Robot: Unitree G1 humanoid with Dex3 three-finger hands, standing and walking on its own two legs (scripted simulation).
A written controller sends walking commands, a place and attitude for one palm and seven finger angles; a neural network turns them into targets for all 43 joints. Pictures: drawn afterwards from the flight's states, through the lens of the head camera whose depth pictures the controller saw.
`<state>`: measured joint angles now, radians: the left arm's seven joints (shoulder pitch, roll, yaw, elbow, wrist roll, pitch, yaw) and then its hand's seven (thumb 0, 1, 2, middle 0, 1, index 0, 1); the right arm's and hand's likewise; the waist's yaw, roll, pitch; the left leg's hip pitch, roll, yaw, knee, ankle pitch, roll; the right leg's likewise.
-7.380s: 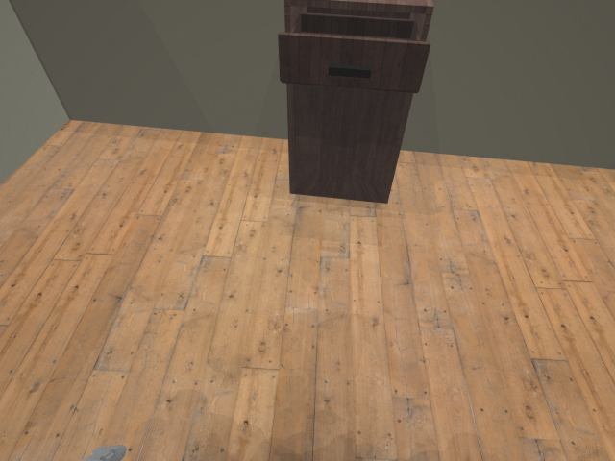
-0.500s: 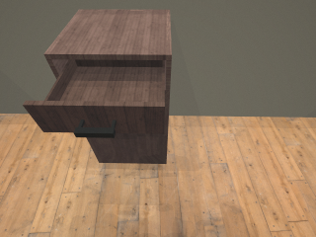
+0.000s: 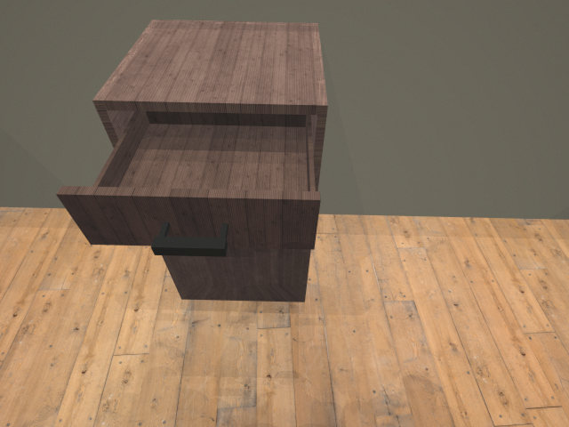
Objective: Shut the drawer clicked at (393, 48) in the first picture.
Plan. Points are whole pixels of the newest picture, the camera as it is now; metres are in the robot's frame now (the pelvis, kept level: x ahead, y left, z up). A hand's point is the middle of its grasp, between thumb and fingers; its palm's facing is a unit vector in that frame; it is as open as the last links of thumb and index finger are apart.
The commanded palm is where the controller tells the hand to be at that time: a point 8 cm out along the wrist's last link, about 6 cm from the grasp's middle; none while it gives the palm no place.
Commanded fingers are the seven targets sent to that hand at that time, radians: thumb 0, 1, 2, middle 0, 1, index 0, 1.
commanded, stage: shuffle to correct the standing spot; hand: left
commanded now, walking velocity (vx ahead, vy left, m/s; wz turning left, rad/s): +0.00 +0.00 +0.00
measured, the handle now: (192, 237) +0.41 +0.19 +0.00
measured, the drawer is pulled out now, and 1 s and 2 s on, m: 0.24 0.24 0.24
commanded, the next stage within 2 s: come to a stop and stand still in 0.24 s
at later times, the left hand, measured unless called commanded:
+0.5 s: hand out of the picture +0.00 +0.13 -0.18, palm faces +0.09 -0.98 -0.17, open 7.4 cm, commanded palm none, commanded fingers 0.00 0.90 0.90 -0.20 -0.30 -0.20 -0.30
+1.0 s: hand out of the picture +0.08 +0.17 -0.17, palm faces +0.04 -0.96 -0.26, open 7.4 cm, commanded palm none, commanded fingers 0.00 0.90 0.90 -0.20 -0.30 -0.20 -0.30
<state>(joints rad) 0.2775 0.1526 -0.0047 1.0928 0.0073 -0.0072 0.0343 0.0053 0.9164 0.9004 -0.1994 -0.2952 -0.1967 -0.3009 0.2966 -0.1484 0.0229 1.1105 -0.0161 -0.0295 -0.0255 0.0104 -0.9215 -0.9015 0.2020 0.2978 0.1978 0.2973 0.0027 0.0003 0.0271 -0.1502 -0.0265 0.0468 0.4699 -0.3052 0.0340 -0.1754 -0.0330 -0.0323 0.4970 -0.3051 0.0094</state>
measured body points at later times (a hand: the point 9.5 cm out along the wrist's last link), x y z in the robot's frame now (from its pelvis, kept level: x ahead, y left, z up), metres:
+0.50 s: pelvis +0.05 -0.03 -0.01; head +0.08 -0.03 +0.44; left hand +0.00 +0.18 -0.17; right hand +0.05 -0.25 -0.17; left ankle +0.00 +0.08 -0.72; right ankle -0.02 -0.12 -0.74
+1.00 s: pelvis +0.04 -0.03 +0.00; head +0.06 -0.04 +0.45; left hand +0.07 +0.22 -0.15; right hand +0.10 -0.25 -0.16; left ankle +0.04 +0.08 -0.74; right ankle -0.02 -0.12 -0.74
